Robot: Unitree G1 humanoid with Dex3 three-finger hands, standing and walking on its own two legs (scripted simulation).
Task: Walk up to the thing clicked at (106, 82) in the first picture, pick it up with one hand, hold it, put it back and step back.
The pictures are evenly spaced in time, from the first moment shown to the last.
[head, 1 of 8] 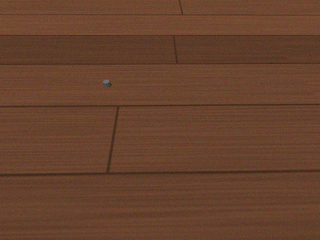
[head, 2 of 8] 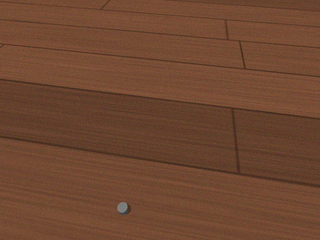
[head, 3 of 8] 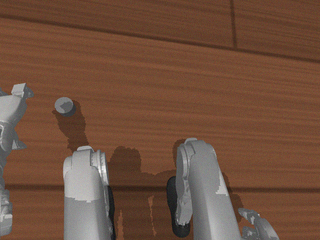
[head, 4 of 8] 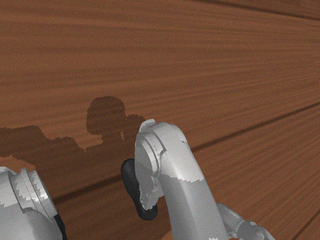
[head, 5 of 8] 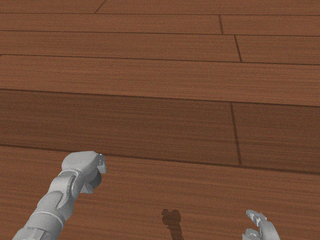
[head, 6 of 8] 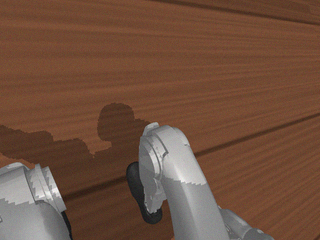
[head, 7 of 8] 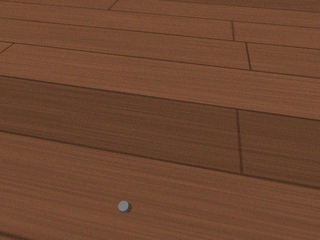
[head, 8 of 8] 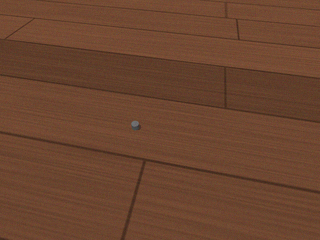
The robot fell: no
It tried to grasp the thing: yes
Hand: left
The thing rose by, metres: 0.70
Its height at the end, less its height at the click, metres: +0.00
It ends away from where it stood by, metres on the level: 0.01
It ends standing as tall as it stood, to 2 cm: yes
